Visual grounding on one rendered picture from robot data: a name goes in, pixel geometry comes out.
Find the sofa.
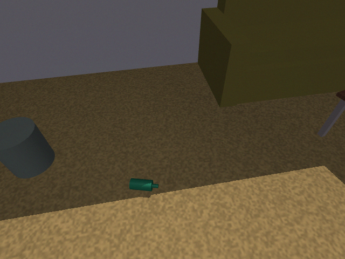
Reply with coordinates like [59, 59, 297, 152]
[198, 0, 345, 107]

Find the coffee table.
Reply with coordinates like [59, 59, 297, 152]
[317, 90, 345, 137]

